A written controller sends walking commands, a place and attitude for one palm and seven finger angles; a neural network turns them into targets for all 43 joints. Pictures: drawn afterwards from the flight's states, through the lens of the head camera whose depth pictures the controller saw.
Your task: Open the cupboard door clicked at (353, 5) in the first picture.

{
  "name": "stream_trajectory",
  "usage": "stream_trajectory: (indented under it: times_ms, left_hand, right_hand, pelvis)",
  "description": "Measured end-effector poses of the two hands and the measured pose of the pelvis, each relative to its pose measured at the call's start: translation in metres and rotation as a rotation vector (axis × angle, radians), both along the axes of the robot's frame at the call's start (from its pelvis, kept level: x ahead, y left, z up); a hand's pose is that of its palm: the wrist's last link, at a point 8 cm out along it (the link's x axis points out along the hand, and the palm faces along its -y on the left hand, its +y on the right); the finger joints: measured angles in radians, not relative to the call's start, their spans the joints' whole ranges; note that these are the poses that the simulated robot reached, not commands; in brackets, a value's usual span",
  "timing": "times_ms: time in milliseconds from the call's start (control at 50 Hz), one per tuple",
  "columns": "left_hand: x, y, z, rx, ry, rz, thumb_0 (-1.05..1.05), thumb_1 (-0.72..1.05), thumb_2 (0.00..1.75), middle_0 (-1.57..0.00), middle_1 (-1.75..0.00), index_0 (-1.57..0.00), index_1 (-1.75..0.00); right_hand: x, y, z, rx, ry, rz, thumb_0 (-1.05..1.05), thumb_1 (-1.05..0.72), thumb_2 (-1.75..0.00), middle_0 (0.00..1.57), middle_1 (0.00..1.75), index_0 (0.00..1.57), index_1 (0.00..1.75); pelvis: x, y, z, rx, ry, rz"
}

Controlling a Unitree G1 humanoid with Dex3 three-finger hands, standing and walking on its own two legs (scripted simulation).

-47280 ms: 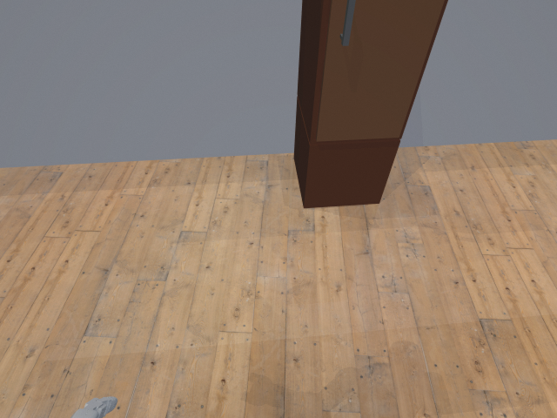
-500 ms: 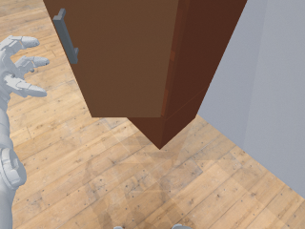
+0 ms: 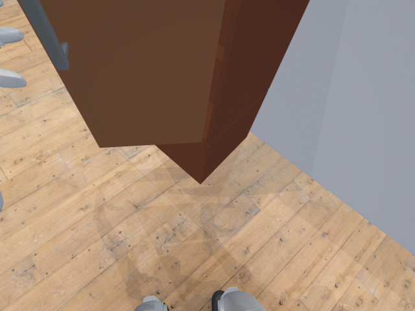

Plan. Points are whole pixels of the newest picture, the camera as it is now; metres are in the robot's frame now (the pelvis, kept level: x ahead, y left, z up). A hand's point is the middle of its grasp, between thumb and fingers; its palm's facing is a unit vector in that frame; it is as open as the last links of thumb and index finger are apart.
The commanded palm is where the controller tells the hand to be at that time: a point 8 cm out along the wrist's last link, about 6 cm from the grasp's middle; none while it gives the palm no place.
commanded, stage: move the hooked fingers beside the handle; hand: left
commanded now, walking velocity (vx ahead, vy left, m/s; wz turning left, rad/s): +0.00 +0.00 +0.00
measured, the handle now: (49, 26) +0.59 +0.22 +0.15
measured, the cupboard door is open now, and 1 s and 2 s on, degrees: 48 48 48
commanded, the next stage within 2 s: slide the fingers in behind the handle in 1.00 s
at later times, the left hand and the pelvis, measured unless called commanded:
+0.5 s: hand (0, 40) +0.54 +0.27 +0.16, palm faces +0.03 -1.00 -0.02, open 14.0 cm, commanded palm +0.52 +0.32 +0.15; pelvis +0.02 -0.01 +0.00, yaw -1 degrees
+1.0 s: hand (8, 43) +0.54 +0.26 +0.16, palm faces +0.02 -1.00 -0.02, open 14.0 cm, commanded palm +0.52 +0.31 +0.14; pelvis +0.01 -0.01 +0.00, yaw +0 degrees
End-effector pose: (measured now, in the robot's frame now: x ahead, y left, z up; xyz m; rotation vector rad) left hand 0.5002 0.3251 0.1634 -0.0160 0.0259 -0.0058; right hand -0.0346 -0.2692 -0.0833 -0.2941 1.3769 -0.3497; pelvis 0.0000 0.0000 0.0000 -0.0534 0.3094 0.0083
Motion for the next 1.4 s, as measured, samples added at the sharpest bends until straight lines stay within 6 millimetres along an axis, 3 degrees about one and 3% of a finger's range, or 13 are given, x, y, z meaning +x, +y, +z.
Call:
stream_trajectory:
  times_ms: [140,280,380,560,760,900,1160,1400]
  left_hand:
    - [0.02,-0.001,-0.001,0.028,0.017,-0.001,-0.01,-0.5,0.3,-0.3,-1.2,-0.3,-1.2]
    - [0.026,-0.009,-0.009,-0.006,0.02,-0.016,-0.01,-0.5,0.3,-0.3,-1.2,-0.3,-1.2]
    - [0.025,-0.006,-0.016,0.013,0.038,0.014,-0.01,-0.5,0.3,-0.3,-1.2,-0.3,-1.2]
    - [0.016,0.001,-0.001,0.027,-0.008,0.016,-0.01,-0.5,0.3,-0.29,-1.2,-0.3,-1.2]
    - [0.012,-0.008,-0.014,0.025,0.036,0.006,-0.01,-0.5,0.3,-0.3,-1.2,-0.3,-1.2]
    - [0.018,-0.012,-0.008,0.013,-0.003,0.014,-0.01,-0.5,0.3,-0.3,-1.2,-0.3,-1.2]
    - [0.015,-0.002,-0.006,0.015,0.019,0.015,-0.01,-0.5,0.3,-0.3,-1.2,-0.3,-1.2]
    - [0.02,-0.02,-0.014,-0.012,0.011,-0.017,-0.01,-0.5,0.3,-0.3,-1.2,-0.3,-1.2]
  right_hand:
    - [-0.011,0.003,0.002,-0.005,0.058,-0.026,0.01,-0.91,-0.9,0.2,0.3,0.21,0.3]
    - [-0.015,0.008,0.002,0.024,0.093,-0.05,0.01,-0.91,-0.9,0.2,0.3,0.21,0.3]
    - [-0.009,0.008,0.001,0.032,0.078,-0.057,0.01,-0.91,-0.9,0.2,0.3,0.21,0.3]
    - [0.012,0.001,-0.003,0.043,0.051,-0.027,0.01,-0.91,-0.9,0.2,0.3,0.21,0.3]
    - [0.029,-0.009,-0.005,0.013,-0.006,0.018,0.01,-0.91,-0.9,0.2,0.3,0.21,0.3]
    - [0.017,-0.008,-0.004,0.008,0.002,-0.004,0.01,-0.91,-0.9,0.2,0.3,0.21,0.3]
    - [-0.02,0.006,-0.002,0.028,0.082,-0.053,0.01,-0.91,-0.9,0.2,0.3,0.21,0.3]
    - [-0.014,0.007,0.0,0.024,0.061,-0.041,0.01,-0.91,-0.9,0.2,0.3,0.21,0.3]
  pelvis:
    - [0.005,0.001,-0.002,-0.007,0.036,-0.003]
    - [0.012,-0.001,-0.002,-0.008,0.043,-0.013]
    - [0.015,-0.002,-0.002,-0.008,0.044,-0.017]
    - [0.018,-0.006,-0.001,-0.01,0.032,-0.005]
    - [0.01,-0.008,-0.003,-0.009,0.029,0.006]
    - [0.006,-0.008,-0.005,-0.011,0.034,0.002]
    - [0.004,-0.005,-0.005,-0.011,0.036,-0.006]
    - [0.006,0.0,-0.004,-0.015,0.034,-0.005]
